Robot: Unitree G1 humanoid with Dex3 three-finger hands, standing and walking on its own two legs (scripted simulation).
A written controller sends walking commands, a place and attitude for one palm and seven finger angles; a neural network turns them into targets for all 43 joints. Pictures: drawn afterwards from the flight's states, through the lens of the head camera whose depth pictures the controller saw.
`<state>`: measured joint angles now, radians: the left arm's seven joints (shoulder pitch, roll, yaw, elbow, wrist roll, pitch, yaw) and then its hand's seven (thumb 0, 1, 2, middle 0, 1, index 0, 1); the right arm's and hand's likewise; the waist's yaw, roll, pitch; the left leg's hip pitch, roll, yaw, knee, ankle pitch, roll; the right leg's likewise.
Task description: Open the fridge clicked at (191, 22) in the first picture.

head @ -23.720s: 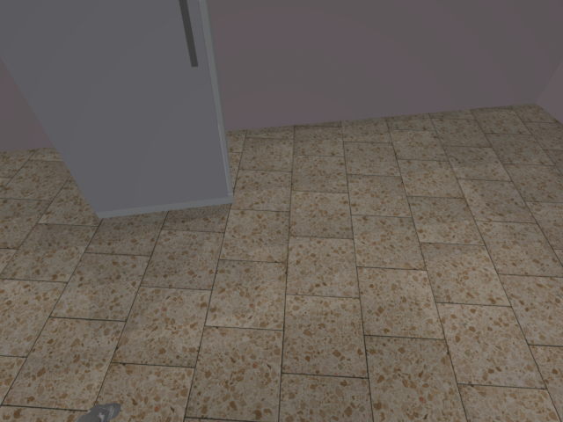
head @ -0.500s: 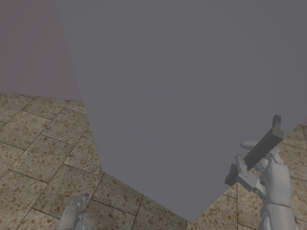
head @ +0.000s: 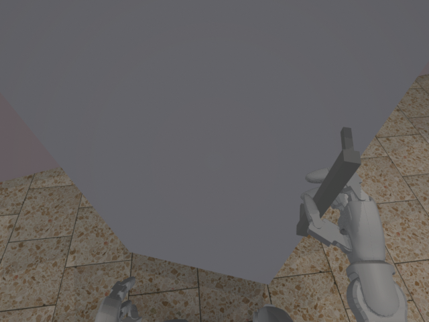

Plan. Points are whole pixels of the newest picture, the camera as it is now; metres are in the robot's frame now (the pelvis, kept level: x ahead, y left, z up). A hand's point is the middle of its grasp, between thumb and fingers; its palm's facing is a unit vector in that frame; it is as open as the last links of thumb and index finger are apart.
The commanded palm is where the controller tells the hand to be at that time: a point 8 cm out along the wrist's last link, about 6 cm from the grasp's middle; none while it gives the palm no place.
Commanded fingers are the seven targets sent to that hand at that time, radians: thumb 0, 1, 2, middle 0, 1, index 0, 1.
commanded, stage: walk backward, drawing the door open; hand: right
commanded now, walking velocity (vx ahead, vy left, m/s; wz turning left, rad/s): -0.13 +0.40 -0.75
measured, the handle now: (320, 190) +0.32 -0.13 +0.11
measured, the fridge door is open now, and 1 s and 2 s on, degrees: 32 54 70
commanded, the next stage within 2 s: stop walking and hold the door back in 1.40 s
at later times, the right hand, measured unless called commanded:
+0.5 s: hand (287, 267) +0.19 -0.07 +0.11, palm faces +0.54 +0.80 -0.26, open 6.1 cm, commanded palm +0.13 -0.10 +0.12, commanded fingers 0.00 -0.90 -0.90 0.45 1.40 0.45 1.40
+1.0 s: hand out of the picture +0.09 -0.01 +0.11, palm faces +0.87 +0.36 -0.33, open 6.6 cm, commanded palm +0.03 +0.00 +0.12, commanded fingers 0.00 -0.90 -0.90 0.45 1.40 0.45 1.40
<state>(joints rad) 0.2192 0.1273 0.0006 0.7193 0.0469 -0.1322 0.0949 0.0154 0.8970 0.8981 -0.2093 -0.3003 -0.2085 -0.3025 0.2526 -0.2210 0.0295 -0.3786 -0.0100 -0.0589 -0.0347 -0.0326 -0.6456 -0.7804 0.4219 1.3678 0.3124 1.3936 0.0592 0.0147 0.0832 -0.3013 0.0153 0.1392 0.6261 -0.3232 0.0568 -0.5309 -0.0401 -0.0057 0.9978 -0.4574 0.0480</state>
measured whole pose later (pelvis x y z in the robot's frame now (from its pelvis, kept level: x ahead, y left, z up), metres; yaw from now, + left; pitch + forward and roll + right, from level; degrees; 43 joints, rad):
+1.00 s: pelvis +0.08 +0.37 +0.00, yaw -47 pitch -1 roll +0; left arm 0.22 0.22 -0.03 0.68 0.03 -0.06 0.07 0.01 0.90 0.90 -0.20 -0.30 -0.36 -0.38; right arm 0.19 -0.34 -0.32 -0.21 0.05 -0.07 -0.12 -0.07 -0.61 -0.81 0.42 1.32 0.26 1.37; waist 0.04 0.01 0.14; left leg -0.30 0.10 0.17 0.60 -0.28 0.00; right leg -0.41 -0.01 -0.13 0.87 -0.50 0.05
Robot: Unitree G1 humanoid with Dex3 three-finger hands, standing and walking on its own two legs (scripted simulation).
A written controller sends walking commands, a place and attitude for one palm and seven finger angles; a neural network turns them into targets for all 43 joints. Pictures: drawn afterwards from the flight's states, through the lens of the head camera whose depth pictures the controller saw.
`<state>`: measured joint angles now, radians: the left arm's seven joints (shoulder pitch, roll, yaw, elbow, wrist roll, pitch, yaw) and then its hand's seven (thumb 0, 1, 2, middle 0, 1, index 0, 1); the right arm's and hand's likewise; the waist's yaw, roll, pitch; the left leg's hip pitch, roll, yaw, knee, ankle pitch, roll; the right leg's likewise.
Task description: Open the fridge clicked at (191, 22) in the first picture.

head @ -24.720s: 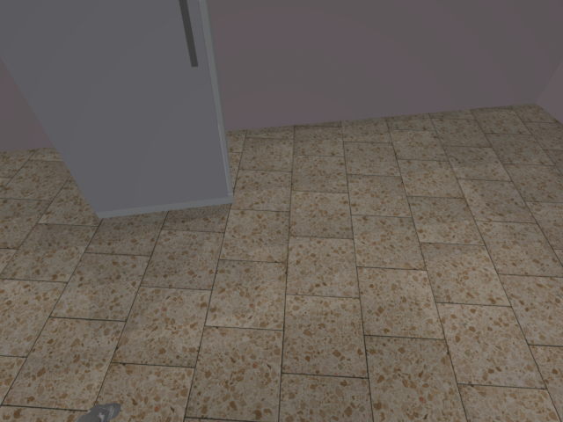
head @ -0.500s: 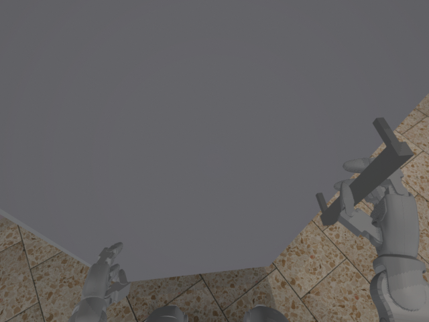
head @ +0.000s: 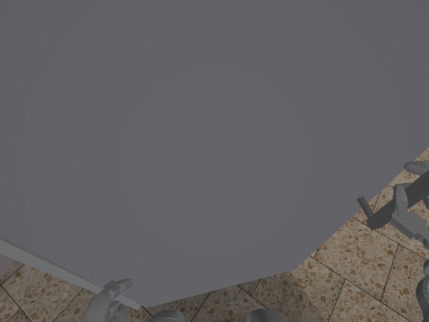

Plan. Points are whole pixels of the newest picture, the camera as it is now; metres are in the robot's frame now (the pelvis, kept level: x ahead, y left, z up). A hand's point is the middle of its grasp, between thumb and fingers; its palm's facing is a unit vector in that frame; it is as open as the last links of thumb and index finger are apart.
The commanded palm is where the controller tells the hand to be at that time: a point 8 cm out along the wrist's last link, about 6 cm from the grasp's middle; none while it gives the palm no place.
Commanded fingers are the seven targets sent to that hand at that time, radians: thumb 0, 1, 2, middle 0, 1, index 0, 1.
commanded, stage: walk backward, drawing the door open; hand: right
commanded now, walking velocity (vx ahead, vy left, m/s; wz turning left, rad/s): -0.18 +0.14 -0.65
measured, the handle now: (401, 184) +0.33 -0.26 +0.11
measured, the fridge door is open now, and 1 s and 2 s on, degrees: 54 70 68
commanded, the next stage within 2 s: stop walking and hold the door back in 0.40 s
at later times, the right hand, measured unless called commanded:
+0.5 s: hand out of the picture +0.15 -0.25 +0.11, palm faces +0.61 +0.70 -0.37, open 6.6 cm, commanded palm +0.10 -0.28 +0.11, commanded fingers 0.00 -0.90 -0.90 0.45 1.40 0.45 1.40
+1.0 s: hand out of the picture +0.15 -0.25 +0.12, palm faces +0.54 +0.82 -0.20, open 5.5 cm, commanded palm +0.11 -0.27 +0.11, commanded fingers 0.00 -0.90 -0.90 0.45 1.40 0.45 1.40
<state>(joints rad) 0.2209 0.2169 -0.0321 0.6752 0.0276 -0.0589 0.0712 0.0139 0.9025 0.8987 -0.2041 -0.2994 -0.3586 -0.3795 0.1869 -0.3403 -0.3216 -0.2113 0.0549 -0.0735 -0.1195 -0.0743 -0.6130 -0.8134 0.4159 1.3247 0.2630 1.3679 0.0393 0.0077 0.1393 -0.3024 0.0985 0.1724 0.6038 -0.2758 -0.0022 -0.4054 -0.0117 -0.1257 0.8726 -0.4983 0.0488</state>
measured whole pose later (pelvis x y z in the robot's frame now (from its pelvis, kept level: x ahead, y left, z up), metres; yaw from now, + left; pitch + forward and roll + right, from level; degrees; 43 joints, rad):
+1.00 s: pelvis -0.18 +0.09 +0.02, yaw -18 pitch -1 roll +4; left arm 0.23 0.16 -0.08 0.72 -0.04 -0.08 0.10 0.01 0.90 0.90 -0.21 -0.30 -0.21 -0.31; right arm -0.58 -0.34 -0.12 0.64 0.03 -0.10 -0.11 -0.02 -0.67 -0.81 0.45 1.40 0.43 1.40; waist -0.05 -0.02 0.10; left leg -0.50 0.01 0.05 1.03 -0.34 -0.02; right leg -0.26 -0.03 0.03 0.44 -0.16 -0.04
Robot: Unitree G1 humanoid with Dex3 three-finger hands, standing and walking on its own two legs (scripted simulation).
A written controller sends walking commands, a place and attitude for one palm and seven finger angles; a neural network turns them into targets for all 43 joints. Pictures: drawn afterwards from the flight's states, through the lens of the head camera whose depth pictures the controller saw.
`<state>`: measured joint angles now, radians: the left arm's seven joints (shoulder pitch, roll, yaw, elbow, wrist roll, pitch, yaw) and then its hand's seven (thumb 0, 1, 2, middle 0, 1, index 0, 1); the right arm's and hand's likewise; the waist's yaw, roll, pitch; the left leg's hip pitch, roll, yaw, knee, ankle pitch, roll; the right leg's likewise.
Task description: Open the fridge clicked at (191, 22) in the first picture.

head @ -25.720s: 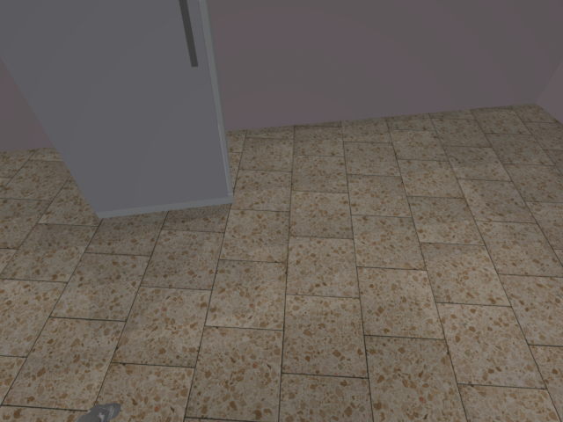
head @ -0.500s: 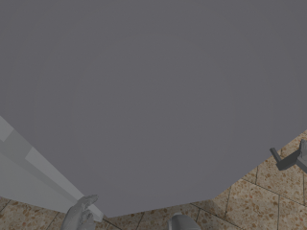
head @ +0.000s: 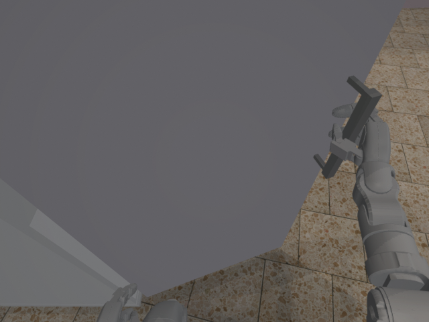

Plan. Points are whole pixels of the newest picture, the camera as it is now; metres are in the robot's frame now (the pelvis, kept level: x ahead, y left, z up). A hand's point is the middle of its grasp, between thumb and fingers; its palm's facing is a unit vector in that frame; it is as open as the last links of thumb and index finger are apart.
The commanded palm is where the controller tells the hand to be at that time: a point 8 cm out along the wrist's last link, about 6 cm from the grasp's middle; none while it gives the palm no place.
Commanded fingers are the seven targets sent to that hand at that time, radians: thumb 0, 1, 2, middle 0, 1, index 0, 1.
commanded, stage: stop walking and hold the door back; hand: right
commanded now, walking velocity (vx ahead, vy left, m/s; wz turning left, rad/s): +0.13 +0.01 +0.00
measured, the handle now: (339, 133) +0.44 -0.24 +0.09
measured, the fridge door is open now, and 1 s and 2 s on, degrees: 70 68 68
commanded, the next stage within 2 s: loosen the grip on the handle in 0.82 s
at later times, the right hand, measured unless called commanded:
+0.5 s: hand (329, 132) +0.44 -0.22 +0.10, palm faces +0.28 +0.94 -0.18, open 5.6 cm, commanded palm +0.39 -0.26 +0.09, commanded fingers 0.00 -0.90 -0.90 0.45 1.40 0.45 1.40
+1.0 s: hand (334, 134) +0.43 -0.22 +0.10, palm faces +0.28 +0.94 -0.21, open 5.8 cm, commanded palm +0.38 -0.28 +0.11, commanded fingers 0.00 -0.30 -0.61 0.45 1.40 0.45 1.40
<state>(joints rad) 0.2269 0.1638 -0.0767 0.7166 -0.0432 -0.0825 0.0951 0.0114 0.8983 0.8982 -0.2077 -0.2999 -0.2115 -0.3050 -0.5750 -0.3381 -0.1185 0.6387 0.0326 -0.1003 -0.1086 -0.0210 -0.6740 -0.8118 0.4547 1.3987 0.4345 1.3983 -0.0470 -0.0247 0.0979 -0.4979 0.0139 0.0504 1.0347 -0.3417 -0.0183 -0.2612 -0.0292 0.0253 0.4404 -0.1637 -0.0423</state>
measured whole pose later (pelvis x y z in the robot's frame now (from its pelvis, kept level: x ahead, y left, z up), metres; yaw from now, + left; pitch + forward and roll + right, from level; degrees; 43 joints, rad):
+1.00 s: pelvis +0.01 +0.03 -0.01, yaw +3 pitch +1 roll +0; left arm 0.25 0.25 0.00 0.72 -0.02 -0.10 0.08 0.01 0.90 0.90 -0.21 -0.30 -0.21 -0.30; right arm -0.61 -0.41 -0.35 0.86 -0.06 -0.16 0.01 -0.07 -0.60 -0.75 0.46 1.40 0.44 1.40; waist 0.00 0.02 0.00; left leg -0.27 0.01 0.05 0.53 -0.29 0.01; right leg -0.35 -0.04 -0.10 0.50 -0.17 -0.01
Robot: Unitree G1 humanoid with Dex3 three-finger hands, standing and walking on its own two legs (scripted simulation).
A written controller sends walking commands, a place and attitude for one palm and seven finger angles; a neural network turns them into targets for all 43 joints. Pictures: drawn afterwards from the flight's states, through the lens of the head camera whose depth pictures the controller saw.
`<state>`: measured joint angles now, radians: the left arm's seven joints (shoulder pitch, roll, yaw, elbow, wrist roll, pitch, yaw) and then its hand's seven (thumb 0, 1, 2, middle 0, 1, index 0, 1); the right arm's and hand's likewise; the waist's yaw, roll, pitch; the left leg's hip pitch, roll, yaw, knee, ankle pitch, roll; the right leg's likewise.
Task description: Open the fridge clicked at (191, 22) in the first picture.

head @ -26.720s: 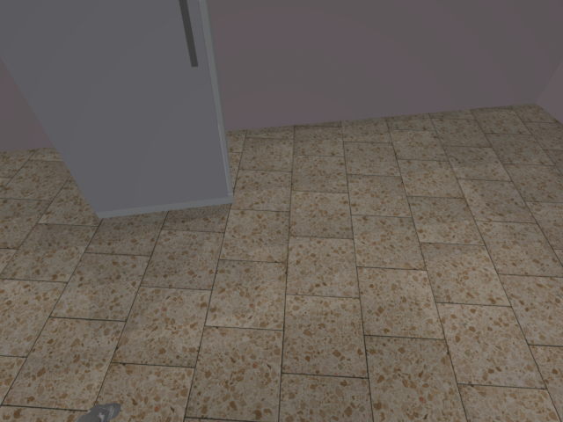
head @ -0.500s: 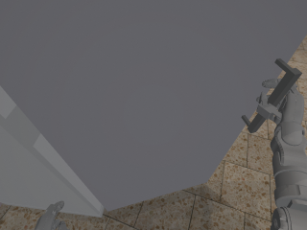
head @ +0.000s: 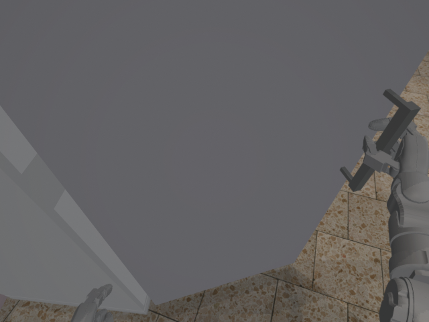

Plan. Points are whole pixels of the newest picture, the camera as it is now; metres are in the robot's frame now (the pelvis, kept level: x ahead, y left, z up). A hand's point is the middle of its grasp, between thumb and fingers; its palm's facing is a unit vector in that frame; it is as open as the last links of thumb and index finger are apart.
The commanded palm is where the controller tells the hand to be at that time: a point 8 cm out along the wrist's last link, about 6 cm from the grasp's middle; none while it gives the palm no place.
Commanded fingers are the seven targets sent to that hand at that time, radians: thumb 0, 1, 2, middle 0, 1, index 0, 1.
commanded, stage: loosen the grip on the handle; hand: right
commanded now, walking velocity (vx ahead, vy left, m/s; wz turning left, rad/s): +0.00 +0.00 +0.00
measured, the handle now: (370, 146) +0.44 -0.28 +0.10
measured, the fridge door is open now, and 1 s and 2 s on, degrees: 68 68 68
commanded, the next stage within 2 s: slip the hand off the handle in 0.50 s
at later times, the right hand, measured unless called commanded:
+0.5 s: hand (384, 151) +0.42 -0.29 +0.11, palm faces +0.38 +0.89 -0.24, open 14.0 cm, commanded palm +0.36 -0.32 +0.12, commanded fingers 0.00 0.55 -0.20 0.25 1.15 0.25 1.15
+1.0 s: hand (414, 152) +0.41 -0.35 +0.12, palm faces +0.40 +0.88 -0.25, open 14.7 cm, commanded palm +0.37 -0.38 +0.13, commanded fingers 0.00 0.55 -0.20 0.25 1.15 0.25 1.15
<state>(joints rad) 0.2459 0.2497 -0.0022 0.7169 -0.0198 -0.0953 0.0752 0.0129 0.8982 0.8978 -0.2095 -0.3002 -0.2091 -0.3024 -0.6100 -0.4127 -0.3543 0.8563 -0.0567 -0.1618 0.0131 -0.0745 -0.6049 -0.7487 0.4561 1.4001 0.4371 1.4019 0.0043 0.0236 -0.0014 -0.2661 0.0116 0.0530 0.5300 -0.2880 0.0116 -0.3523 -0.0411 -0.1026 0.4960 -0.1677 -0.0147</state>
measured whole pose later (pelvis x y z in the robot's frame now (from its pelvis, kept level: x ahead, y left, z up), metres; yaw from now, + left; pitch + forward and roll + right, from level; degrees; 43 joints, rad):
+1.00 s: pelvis +0.03 -0.01 -0.01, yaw +0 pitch +8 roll +1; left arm 0.26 0.28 -0.01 0.68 -0.03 -0.06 0.12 0.01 0.90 0.90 -0.21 -0.30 -0.21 -0.30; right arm -0.49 -0.57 -0.45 0.71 0.04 -0.10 0.11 -0.01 0.54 -0.20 0.26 1.15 0.25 1.15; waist 0.01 -0.01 -0.07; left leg -0.39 0.01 0.06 0.63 -0.38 0.00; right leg -0.51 -0.02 -0.04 0.66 -0.29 -0.02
